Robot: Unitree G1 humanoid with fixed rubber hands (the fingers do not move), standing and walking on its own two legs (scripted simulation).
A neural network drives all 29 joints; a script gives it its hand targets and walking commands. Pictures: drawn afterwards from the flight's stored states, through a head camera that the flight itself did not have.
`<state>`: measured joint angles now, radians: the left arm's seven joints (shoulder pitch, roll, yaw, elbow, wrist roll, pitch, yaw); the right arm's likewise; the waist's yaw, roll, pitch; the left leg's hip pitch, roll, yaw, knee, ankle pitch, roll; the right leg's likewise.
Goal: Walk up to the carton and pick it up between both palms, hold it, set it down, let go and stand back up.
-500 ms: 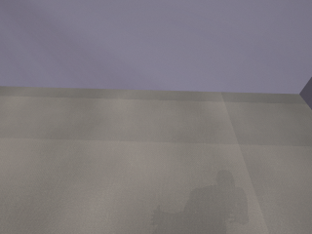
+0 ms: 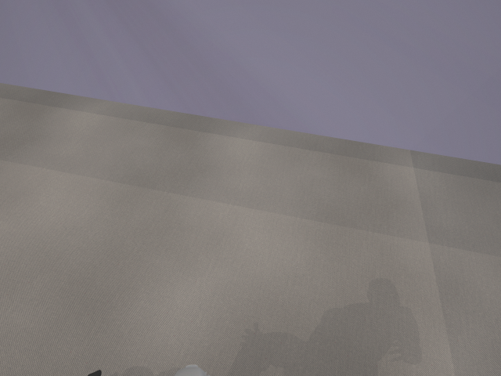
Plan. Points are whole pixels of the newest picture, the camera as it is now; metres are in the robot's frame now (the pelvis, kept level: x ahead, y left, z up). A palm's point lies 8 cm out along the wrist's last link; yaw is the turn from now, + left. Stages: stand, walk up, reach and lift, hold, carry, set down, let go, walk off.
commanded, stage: walk up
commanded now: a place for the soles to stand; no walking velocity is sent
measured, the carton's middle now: out of the picture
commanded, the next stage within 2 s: none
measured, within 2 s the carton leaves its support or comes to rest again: neither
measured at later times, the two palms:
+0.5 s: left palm out of the picture -0.05 +0.36 -0.08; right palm out of the picture +0.16 -0.14 -0.12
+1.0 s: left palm out of the picture -0.19 +0.43 -0.12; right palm out of the picture +0.15 -0.01 -0.09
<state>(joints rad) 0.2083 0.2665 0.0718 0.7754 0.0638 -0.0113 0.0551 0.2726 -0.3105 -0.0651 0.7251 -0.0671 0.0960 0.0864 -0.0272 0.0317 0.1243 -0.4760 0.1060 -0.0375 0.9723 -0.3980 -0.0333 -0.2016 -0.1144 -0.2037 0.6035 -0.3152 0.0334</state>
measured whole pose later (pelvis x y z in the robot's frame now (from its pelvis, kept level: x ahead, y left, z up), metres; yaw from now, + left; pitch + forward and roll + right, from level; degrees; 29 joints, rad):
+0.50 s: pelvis -0.01 +0.07 +0.01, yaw +24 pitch -4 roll -1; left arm 0.28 0.25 0.05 0.81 0.07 -0.01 0.07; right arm 0.26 -0.29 -0.05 0.77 -0.08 0.11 0.09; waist -0.03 0.08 0.07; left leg -0.52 -0.07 -0.05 1.08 -0.35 -0.05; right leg -0.26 -0.04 -0.18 0.55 -0.22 -0.05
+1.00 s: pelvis -0.06 +0.18 +0.00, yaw +49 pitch -4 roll +0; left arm 0.28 0.32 0.07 0.77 0.01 -0.02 -0.01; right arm 0.37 -0.25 -0.06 0.86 -0.05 0.06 0.06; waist -0.07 -0.12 0.04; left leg -0.29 -0.03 -0.07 0.64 -0.30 0.00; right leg -0.48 -0.07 -0.08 0.97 -0.44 -0.01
